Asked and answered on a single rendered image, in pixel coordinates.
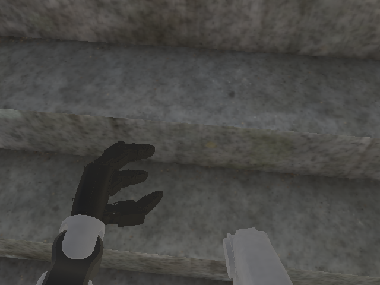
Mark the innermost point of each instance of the robot right thigh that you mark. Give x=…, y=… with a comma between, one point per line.
x=252, y=260

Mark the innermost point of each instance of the robot left hand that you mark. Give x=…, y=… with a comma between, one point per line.
x=102, y=178

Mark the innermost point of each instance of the left robot forearm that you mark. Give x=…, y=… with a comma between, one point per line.
x=76, y=252

